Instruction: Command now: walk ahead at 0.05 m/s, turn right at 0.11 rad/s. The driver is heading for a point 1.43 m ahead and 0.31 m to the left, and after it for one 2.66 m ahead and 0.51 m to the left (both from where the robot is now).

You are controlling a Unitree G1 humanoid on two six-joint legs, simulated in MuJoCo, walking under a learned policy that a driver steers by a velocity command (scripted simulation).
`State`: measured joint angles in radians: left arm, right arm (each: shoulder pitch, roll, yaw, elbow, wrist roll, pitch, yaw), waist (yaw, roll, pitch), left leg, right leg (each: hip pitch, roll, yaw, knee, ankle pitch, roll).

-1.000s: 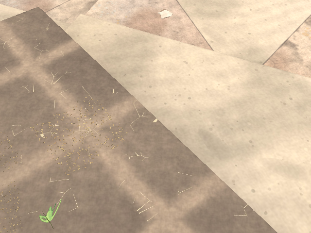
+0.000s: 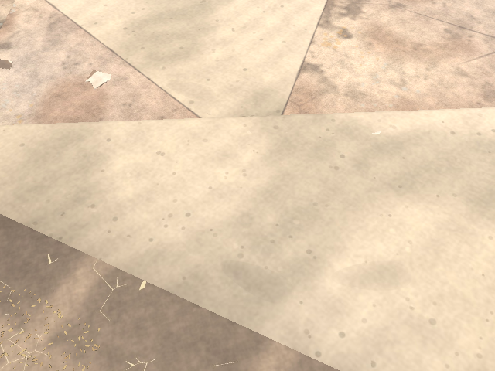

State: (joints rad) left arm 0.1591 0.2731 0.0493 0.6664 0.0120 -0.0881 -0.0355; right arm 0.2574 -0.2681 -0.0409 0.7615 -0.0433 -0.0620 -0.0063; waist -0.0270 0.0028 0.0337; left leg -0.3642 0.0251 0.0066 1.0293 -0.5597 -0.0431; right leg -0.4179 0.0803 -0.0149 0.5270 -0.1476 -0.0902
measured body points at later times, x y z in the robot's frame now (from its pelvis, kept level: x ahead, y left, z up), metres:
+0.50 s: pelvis +0.02 +0.03 +0.02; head +0.03 +0.06 +0.47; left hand +0.09 +0.33 -0.10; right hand +0.12 -0.23 -0.10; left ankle -0.01 +0.11 -0.73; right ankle +0.06 -0.09 -0.67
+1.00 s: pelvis +0.20 +0.04 +0.02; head +0.22 +0.02 +0.47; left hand +0.11 +0.30 -0.10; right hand +0.41 -0.16 -0.11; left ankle +0.17 +0.17 -0.66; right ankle +0.19 -0.06 -0.73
